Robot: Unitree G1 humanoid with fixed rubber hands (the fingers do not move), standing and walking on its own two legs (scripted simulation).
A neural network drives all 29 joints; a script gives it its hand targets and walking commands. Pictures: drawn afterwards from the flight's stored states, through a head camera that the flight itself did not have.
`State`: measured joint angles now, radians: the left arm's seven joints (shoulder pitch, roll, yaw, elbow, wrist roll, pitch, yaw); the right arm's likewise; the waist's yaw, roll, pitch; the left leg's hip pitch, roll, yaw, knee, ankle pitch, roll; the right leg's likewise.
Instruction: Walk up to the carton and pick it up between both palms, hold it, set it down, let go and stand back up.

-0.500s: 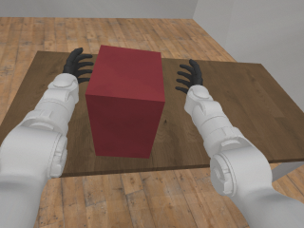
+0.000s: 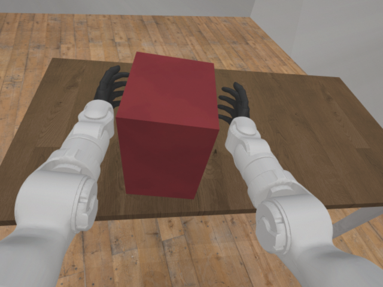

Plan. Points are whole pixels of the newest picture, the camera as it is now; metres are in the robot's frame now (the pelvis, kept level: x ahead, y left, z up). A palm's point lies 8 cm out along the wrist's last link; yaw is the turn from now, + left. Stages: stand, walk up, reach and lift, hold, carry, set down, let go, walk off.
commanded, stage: reach and lift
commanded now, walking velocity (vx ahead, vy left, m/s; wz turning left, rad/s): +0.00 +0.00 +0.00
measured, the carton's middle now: (167, 131) +0.47 +0.04 +0.06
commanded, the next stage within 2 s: none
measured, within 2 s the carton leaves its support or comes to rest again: neither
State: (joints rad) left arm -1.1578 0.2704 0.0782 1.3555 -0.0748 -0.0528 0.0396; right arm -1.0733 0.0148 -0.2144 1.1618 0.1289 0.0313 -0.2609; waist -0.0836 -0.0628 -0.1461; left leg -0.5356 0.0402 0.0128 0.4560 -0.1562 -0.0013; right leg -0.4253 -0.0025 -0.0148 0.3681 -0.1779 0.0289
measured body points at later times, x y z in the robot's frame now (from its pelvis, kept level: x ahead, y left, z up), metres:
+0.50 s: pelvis +0.02 +0.00 +0.01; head +0.05 +0.04 +0.46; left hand +0.47 +0.17 +0.13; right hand +0.44 -0.10 +0.13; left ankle +0.03 +0.11 -0.74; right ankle -0.01 -0.14 -0.74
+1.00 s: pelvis +0.03 +0.00 +0.01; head +0.08 +0.04 +0.46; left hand +0.48 +0.17 +0.13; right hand +0.45 -0.10 +0.12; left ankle +0.03 +0.11 -0.74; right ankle -0.01 -0.14 -0.74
